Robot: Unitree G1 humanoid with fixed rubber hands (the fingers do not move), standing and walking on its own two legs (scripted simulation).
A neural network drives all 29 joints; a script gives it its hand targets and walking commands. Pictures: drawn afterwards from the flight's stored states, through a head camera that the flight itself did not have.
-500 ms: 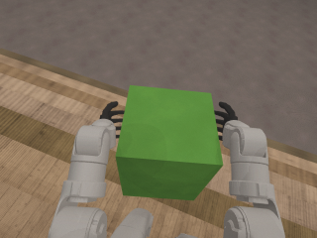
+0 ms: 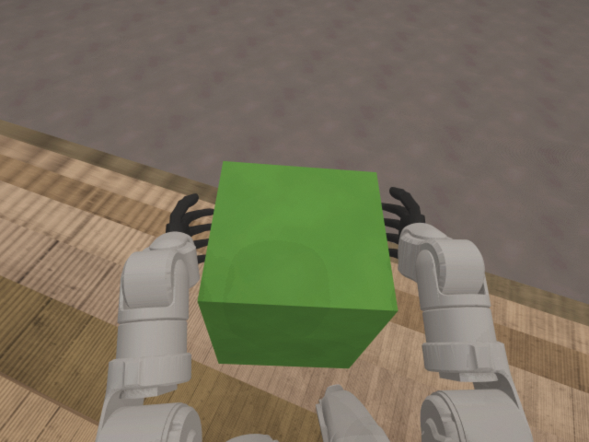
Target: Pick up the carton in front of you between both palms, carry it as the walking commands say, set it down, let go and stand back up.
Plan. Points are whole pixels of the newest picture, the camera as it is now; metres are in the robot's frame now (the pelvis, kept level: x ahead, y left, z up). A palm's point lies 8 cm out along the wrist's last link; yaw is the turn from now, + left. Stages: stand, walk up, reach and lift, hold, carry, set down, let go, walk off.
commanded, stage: carry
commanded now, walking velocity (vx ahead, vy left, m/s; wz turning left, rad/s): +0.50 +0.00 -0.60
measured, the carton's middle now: (292, 274) +0.35 -0.03 -0.01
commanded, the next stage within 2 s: none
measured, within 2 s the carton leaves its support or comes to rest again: neither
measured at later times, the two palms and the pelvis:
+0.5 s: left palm (226, 130) +0.77 +0.07 -0.07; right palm (353, 142) +0.72 -0.22 -0.10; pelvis +0.40 -0.03 -0.20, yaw -12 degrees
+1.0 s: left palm (280, 124) +1.12 -0.08 -0.34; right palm (363, 140) +1.00 -0.35 -0.33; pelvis +0.74 -0.08 -0.44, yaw -26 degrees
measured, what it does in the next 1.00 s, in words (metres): goes down, turning right: right foot 0.17 m lower, then left foot 0.17 m lower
